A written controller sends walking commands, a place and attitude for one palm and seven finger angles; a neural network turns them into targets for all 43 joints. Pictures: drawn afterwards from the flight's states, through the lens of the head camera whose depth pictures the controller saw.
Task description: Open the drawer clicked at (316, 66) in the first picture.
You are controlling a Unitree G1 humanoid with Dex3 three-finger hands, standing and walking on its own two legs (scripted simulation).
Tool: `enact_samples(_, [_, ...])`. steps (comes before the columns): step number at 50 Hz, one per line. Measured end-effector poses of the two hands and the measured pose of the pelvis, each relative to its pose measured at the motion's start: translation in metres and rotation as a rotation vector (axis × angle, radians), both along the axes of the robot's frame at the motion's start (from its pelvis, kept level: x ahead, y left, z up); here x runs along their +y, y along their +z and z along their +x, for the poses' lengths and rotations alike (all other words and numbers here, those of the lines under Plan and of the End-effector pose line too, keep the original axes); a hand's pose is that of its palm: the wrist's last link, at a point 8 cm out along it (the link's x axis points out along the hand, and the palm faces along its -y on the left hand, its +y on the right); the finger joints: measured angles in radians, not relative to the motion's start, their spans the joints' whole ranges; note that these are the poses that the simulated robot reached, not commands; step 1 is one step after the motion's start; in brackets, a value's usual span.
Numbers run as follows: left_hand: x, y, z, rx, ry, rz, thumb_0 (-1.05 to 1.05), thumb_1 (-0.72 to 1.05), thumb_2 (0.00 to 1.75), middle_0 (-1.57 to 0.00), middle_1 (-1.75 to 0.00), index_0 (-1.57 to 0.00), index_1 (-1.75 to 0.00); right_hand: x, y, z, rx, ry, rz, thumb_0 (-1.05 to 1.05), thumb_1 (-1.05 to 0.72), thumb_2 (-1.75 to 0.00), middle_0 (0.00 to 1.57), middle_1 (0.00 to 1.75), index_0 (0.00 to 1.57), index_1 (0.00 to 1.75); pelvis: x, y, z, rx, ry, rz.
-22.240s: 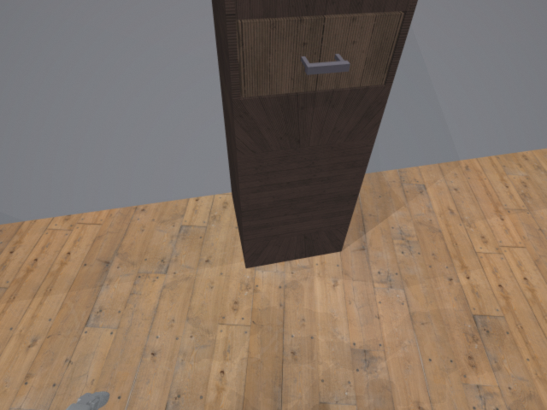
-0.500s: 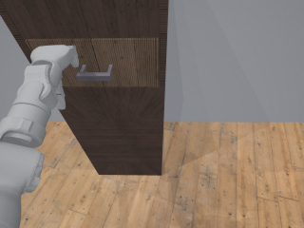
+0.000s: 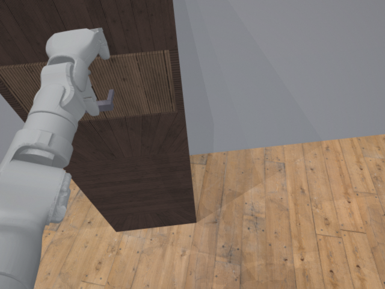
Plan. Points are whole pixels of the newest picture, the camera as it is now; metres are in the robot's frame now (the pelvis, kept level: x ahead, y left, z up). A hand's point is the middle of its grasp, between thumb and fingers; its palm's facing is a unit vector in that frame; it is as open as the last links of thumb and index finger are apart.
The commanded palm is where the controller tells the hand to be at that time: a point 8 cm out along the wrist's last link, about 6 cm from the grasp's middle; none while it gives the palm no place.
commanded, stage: move the hooked fingers above the handle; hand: left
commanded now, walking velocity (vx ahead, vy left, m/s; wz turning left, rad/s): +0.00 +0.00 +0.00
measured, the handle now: (92, 101) +0.53 +0.22 +0.13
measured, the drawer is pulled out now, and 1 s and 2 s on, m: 0.00 0.00 0.00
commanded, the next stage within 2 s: lower the fingers behind the handle in 1.32 s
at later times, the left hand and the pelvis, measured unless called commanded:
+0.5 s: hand (67, 89) +0.47 +0.22 +0.21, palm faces +0.11 -0.06 -0.99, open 14.0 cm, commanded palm +0.45 +0.25 +0.24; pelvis +0.00 -0.01 +0.00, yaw +4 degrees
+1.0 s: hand (50, 91) +0.47 +0.26 +0.20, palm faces +0.13 -0.02 -0.99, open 13.8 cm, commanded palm +0.45 +0.24 +0.25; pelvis +0.00 +0.01 +0.00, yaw +3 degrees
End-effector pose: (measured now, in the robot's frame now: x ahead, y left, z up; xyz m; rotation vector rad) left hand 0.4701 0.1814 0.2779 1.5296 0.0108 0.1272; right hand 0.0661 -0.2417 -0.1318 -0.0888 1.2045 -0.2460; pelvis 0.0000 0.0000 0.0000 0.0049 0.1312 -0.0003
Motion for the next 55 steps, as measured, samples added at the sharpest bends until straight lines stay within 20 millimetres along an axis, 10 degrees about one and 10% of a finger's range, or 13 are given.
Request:
enact_samples(13, [0.077,-0.072,-0.040,0.201,0.042,0.026,0.00,-0.49,0.31,-0.32,-1.21,-0.30,-1.21,-0.054,0.020,0.009,-0.015,0.029,-0.136,0.01,-0.91,-0.90,0.20,0.30,0.20,0.30,-0.014,-0.002,0.003,-0.004,0.028,0.000])
enact_samples(19, [0.049,-0.044,-0.056,0.016,-0.148,0.030,-0.01,-0.49,0.31,-0.32,-1.21,-0.28,-1.19,-0.052,0.017,0.033,-0.006,0.110,-0.146,0.01,-0.91,-0.90,0.20,0.30,0.20,0.30,-0.011,-0.004,0.006,-0.006,0.081,-0.011])
enact_samples(27, [0.051,-0.020,-0.020,0.004,0.072,-0.013,0.00,-0.49,0.30,-0.32,-1.20,-0.30,-1.20,-0.016,0.012,0.063,-0.121,0.109,-0.032,0.01,-0.91,-0.90,0.20,0.30,0.20,0.30,-0.004,-0.004,0.003,0.013,0.054,-0.008])
enact_samples(39, [0.042,-0.059,-0.034,0.146,-0.128,0.006,0.00,-0.49,0.31,-0.32,-1.20,-0.31,-1.20,-0.001,0.007,0.034,-0.028,0.098,-0.022,0.01,-0.90,-0.90,0.20,0.30,0.21,0.30,0.005,-0.004,0.008,0.002,0.048,-0.008])
enact_samples(55, [0.075,-0.026,-0.021,0.065,0.132,0.040,-0.01,-0.49,0.31,-0.31,-1.20,-0.31,-1.20,-0.004,0.004,0.013,0.013,0.082,-0.031,0.01,-0.91,-0.90,0.20,0.30,0.20,0.30,0.013,-0.004,-0.001,0.025,0.064,-0.018])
